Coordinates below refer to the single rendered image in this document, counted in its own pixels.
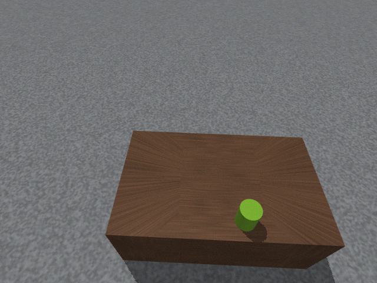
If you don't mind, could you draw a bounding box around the can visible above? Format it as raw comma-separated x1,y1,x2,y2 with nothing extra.
235,199,263,231

